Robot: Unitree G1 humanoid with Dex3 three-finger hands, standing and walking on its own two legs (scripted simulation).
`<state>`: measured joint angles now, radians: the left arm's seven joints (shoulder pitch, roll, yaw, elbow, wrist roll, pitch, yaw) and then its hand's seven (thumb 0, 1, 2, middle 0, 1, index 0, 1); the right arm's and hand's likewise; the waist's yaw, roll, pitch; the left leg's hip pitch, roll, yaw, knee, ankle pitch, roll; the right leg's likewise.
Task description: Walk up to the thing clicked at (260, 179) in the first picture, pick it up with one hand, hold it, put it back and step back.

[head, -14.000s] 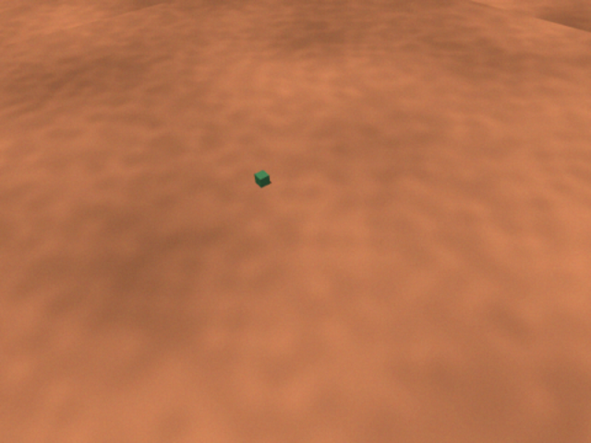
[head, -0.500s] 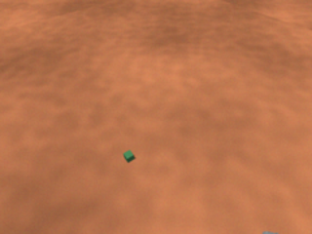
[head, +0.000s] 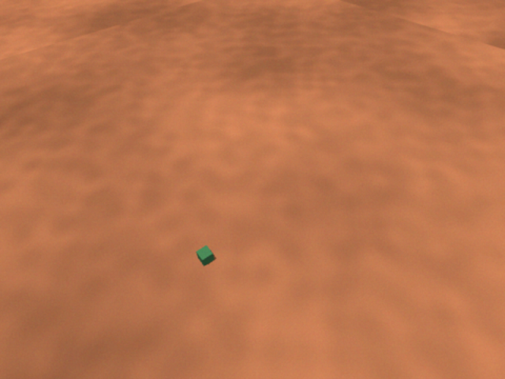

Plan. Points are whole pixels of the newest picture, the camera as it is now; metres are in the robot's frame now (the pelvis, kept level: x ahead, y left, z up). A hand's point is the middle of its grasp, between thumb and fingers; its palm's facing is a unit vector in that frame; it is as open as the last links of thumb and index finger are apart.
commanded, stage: stand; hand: left
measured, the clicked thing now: (205, 255) +0.77 +0.26 -0.76
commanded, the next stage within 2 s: walk up in 0.44 s
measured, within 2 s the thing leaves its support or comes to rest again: neither
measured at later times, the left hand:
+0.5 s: hand out of the picture +0.08 +0.25 -0.16, palm faces -0.01 -0.94 -0.34, open 7.4 cm
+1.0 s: hand (99, 363) +0.20 +0.32 -0.15, palm faces -0.10 -0.93 -0.36, open 7.4 cm
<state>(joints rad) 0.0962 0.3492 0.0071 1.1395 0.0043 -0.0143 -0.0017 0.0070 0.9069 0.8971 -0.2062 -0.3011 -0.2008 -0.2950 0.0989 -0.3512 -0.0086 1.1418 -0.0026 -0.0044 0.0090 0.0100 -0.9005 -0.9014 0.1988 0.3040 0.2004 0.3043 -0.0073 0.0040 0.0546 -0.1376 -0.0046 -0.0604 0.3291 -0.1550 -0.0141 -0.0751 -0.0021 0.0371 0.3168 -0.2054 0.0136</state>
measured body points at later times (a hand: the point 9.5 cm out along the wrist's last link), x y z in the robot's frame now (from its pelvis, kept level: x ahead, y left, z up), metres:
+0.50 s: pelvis +0.01 +0.00 +0.00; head +0.01 -0.01 +0.45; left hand +0.08 +0.30 -0.13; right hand +0.07 -0.31 -0.14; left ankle +0.02 +0.13 -0.75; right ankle -0.02 -0.13 -0.75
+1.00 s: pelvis +0.14 +0.04 -0.01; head +0.16 +0.05 +0.44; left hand +0.21 +0.36 -0.13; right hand +0.15 -0.28 -0.12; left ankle +0.10 +0.15 -0.75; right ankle +0.23 -0.10 -0.72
